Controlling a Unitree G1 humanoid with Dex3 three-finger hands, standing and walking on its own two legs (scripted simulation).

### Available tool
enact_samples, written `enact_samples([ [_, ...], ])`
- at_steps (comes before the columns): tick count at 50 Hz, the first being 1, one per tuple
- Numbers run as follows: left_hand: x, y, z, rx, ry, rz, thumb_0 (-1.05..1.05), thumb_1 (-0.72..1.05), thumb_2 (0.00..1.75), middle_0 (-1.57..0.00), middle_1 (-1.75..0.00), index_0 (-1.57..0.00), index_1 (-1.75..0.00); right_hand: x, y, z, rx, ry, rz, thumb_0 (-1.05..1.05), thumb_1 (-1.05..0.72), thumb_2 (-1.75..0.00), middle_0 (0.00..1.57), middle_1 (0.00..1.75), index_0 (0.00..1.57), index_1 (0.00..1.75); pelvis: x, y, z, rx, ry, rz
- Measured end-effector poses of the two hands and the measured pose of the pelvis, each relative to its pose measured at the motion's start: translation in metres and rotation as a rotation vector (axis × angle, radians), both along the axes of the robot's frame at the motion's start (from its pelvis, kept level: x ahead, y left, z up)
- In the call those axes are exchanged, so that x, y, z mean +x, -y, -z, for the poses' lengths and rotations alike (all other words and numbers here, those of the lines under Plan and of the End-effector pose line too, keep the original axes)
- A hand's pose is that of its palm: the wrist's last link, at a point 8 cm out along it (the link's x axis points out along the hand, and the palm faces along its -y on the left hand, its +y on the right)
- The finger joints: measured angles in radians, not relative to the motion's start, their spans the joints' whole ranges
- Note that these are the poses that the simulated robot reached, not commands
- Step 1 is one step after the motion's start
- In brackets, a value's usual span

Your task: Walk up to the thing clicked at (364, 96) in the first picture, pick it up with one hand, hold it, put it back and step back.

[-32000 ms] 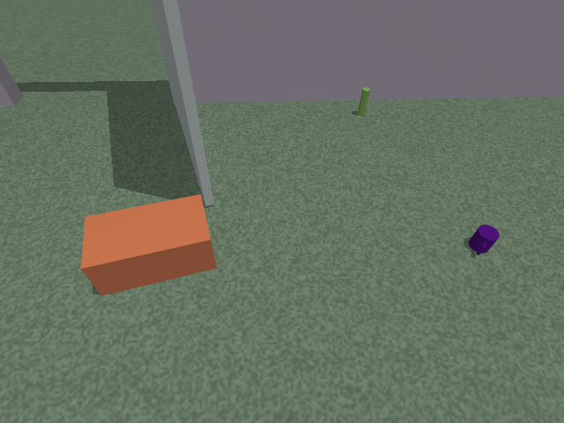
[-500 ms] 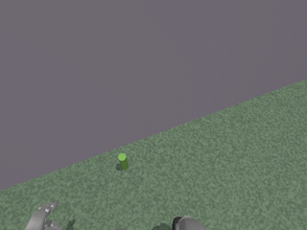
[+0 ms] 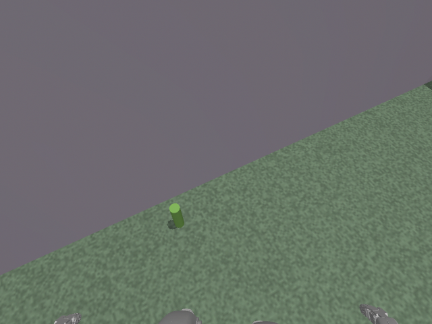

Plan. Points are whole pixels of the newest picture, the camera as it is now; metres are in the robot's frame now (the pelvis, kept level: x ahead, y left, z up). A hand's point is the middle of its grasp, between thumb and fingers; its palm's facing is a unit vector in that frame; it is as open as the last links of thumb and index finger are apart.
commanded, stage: step back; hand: left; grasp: from the side
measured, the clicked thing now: (177, 216) +0.60 +0.20 -0.67
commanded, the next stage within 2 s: none
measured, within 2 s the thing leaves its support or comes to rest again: neither
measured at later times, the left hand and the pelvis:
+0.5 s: hand out of the picture -0.03 +0.29 -0.15, palm faces +0.01 -0.94 -0.33, open 7.4 cm; pelvis -0.13 +0.02 +0.01, yaw +0 degrees
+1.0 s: hand out of the picture -0.18 +0.23 -0.12, palm faces -0.02 -0.90 -0.43, open 7.4 cm; pelvis -0.30 -0.04 +0.01, yaw +0 degrees
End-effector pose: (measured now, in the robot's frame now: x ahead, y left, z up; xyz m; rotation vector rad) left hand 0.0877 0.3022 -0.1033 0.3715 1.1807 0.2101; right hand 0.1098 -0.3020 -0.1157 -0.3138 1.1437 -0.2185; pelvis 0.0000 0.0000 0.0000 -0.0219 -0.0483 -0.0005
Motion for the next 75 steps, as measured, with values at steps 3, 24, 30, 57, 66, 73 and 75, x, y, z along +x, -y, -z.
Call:
enact_samples([
  [3, -0.008, 0.001, -0.010, 0.003, 0.033, -0.002, 0.00, 0.90, 0.89, -0.21, -0.30, -0.21, -0.30, -0.012, -0.005, -0.006, 0.017, -0.008, -0.013, 0.00, -0.91, -0.90, 0.20, 0.30, 0.20, 0.30, -0.012, 0.001, -0.007, 0.044, -0.009, 0.013],
  [24, -0.118, -0.031, 0.008, -0.065, 0.047, -0.031, 0.00, 0.90, 0.89, -0.20, -0.30, -0.20, -0.30, -0.157, -0.016, -0.047, -0.115, -0.048, -0.044, 0.00, -0.90, -0.90, 0.21, 0.30, 0.20, 0.30, -0.128, -0.023, -0.013, -0.010, -0.019, 0.003],
  [30, -0.177, -0.028, 0.016, -0.025, -0.051, -0.008, 0.00, 0.90, 0.89, -0.20, -0.30, -0.20, -0.30, -0.176, 0.001, -0.046, -0.124, 0.041, -0.031, 0.00, -0.90, -0.90, 0.21, 0.30, 0.20, 0.30, -0.168, -0.010, -0.007, 0.006, -0.018, 0.049],
  [57, -0.302, 0.035, 0.005, -0.013, 0.159, -0.001, 0.00, 0.90, 0.89, -0.20, -0.30, -0.20, -0.30, -0.406, 0.046, -0.004, -0.073, -0.160, -0.051, 0.00, -0.91, -0.90, 0.20, 0.30, 0.20, 0.30, -0.350, 0.042, 0.008, 0.079, -0.001, -0.042],
  [66, -0.392, 0.056, 0.010, -0.072, 0.061, -0.046, 0.00, 0.90, 0.89, -0.20, -0.30, -0.20, -0.30, -0.416, 0.066, -0.035, -0.114, -0.021, -0.087, 0.00, -0.90, -0.90, 0.21, 0.30, 0.21, 0.30, -0.400, 0.060, -0.005, 0.004, -0.023, -0.026],
  [73, -0.472, 0.076, 0.015, -0.017, -0.020, -0.041, 0.00, 0.90, 0.89, -0.20, -0.30, -0.20, -0.30, -0.419, 0.098, -0.021, -0.086, 0.109, -0.072, 0.00, -0.90, -0.90, 0.20, 0.30, 0.20, 0.30, -0.440, 0.082, 0.008, -0.038, 0.018, 0.007],
  [75, -0.492, 0.081, 0.009, -0.011, -0.032, -0.047, 0.00, 0.90, 0.89, -0.20, -0.30, -0.20, -0.30, -0.431, 0.098, -0.018, -0.063, 0.096, -0.057, 0.00, -0.91, -0.90, 0.20, 0.30, 0.20, 0.30, -0.444, 0.085, 0.005, -0.013, 0.014, 0.020],
])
